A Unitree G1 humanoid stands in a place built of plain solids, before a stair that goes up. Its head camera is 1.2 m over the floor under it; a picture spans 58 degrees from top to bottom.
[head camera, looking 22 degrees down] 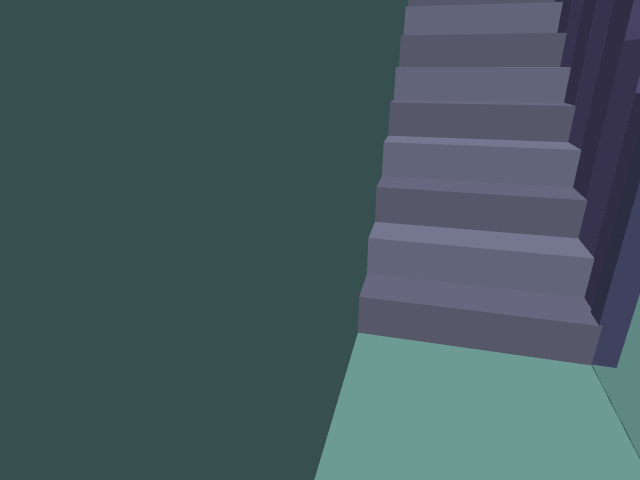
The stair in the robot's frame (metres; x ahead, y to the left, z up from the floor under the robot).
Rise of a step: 0.20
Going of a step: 0.25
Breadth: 1.02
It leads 14 degrees to the right of straight ahead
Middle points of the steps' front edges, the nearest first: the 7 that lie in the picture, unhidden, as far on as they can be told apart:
1.65 -0.68 0.20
1.89 -0.74 0.40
2.13 -0.80 0.60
2.37 -0.86 0.79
2.61 -0.92 0.99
2.86 -0.98 1.19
3.10 -1.04 1.39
